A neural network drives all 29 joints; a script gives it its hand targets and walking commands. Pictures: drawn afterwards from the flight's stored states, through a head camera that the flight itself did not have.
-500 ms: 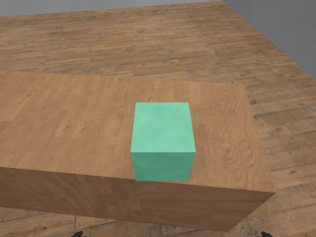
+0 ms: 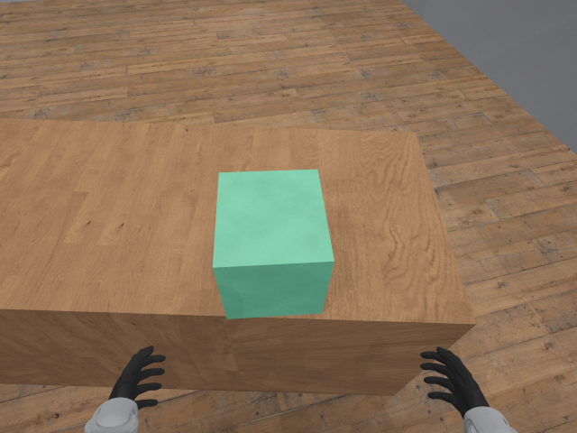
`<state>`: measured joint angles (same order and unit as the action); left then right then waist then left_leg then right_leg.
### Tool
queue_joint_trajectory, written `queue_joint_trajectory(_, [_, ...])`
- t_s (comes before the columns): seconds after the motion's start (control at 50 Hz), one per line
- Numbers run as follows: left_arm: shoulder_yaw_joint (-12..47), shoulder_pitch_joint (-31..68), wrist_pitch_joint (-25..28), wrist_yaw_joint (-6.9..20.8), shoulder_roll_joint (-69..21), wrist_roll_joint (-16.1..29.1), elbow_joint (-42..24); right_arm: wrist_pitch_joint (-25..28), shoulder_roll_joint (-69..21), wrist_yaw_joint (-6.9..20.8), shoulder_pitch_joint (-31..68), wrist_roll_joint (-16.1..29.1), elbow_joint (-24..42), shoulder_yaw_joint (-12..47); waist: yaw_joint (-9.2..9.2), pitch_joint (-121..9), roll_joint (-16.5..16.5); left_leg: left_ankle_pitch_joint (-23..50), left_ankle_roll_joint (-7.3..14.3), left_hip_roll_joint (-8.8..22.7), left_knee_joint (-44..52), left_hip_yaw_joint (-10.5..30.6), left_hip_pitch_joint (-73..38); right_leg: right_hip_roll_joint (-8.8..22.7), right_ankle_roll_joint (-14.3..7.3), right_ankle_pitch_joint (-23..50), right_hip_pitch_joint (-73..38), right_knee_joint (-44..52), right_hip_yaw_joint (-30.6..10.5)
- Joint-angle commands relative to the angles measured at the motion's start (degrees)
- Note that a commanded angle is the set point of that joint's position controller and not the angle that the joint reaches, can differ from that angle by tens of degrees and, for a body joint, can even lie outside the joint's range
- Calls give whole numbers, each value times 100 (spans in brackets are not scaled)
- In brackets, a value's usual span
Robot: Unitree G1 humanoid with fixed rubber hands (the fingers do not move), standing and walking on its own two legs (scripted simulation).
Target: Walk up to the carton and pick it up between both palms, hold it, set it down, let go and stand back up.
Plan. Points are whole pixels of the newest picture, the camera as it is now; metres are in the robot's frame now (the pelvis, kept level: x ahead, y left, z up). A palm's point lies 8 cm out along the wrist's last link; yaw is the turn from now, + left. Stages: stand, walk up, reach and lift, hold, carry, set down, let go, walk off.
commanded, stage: reach and lift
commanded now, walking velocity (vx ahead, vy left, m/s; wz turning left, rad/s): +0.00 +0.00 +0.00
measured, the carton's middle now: (271, 245) +0.43 +0.04 -0.07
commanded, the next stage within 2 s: none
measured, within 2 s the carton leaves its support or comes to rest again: neither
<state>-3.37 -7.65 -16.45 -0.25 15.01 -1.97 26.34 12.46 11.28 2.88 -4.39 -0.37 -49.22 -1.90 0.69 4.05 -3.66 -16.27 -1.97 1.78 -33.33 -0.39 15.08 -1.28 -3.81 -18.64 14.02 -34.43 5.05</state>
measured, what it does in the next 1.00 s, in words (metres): stands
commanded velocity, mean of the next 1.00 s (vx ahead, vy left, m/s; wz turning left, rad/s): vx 0.00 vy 0.00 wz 0.00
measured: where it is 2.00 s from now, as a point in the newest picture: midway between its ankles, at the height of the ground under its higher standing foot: outside the picture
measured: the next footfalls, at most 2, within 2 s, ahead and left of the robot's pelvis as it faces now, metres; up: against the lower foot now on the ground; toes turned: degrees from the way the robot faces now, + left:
none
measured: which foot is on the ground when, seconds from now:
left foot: down 0.00-1.00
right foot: down 0.00-1.00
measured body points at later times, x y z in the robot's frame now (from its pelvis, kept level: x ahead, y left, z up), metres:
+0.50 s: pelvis +0.01 +0.02 +0.02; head +0.01 +0.04 +0.47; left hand +0.19 +0.24 -0.07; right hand +0.18 -0.20 -0.06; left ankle +0.02 +0.14 -0.73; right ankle +0.00 -0.07 -0.73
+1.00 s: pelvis +0.03 +0.02 +0.01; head +0.01 +0.04 +0.46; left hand +0.23 +0.22 -0.05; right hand +0.22 -0.18 -0.05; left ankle +0.02 +0.14 -0.73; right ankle +0.00 -0.07 -0.73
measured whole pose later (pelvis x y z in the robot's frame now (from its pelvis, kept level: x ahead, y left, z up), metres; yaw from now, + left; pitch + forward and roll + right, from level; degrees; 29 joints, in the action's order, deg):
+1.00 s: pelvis +0.03 +0.02 +0.01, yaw -2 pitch -3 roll +0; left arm 1.5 -9.5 22.0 -3.8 7.1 0.3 39.3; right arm 32.7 6.8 1.9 -5.7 8.2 -53.2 1.4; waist -1.7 0.1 -1.5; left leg -15.9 -0.5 1.7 -26.5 -2.7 7.8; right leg -1.6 -2.0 -15.7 5.9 -24.3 2.7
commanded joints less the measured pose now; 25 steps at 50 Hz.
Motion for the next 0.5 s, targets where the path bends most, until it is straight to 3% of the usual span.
queue_joint_trajectory(0.0, [-355,-555,269,-5,512,-126,-110,236,898,-167,-260,165,699,-21,-163,-697,162,1582,135,-412,819,-233,-879,193,373,2422,-769,1283,-394])
queue_joint_trajectory(0.08, [-234,128,378,-53,437,-39,14,1,454,-184,-62,-60,1309,-70,-259,92,65,513,263,-346,1216,-376,-767,300,316,423,-126,1765,-557])
queue_joint_trajectory(0.14, [-185,493,600,-148,409,28,-295,-73,275,-130,-78,-101,1699,-111,-321,3,142,340,278,-289,1254,-429,-944,383,240,-167,127,1889,-655])
queue_joint_trajectory(0.22, [-45,443,1031,-255,259,128,-555,91,279,-79,-273,-78,1775,-177,-245,-472,337,695,218,-186,1256,-421,-1242,331,199,293,62,1795,-602])
queue_joint_trajectory(0.32, [135,55,1567,-279,63,217,-297,479,420,-100,-440,-44,1295,-321,-122,-748,425,1358,79,-134,1256,-304,-1539,173,184,1000,-84,1752,-471])
queue_joint_trajectory(0.48, [380,-43,2243,-395,-183,284,122,915,432,7,-133,162,963,-236,-246,-532,230,1636,17,-74,1326,-149,-1523,5,107,769,-146,1861,-425])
